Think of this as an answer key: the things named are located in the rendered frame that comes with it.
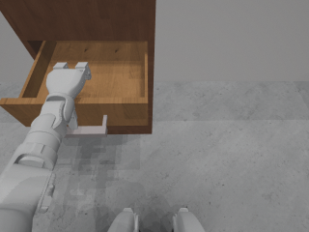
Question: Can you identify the left robot thigh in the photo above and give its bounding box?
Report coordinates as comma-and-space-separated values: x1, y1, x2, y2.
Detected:
107, 212, 139, 232

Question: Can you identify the left robot forearm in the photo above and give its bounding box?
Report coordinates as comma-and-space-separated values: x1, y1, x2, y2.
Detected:
0, 92, 75, 187

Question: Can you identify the handle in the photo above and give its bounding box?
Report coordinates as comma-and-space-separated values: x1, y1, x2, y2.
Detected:
64, 115, 108, 138

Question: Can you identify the right robot shin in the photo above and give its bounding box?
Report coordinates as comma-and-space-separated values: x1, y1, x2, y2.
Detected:
178, 208, 188, 213

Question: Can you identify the robot left upper arm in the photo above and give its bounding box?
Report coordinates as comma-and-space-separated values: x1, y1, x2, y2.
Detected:
0, 163, 57, 232

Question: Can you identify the left robot hand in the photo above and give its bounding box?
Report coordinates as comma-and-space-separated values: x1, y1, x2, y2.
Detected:
45, 62, 92, 130

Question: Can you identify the drawer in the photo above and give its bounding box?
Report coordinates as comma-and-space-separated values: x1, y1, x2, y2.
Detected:
0, 41, 149, 127

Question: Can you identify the cabinet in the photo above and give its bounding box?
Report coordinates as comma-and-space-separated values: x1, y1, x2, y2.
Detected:
0, 0, 156, 134

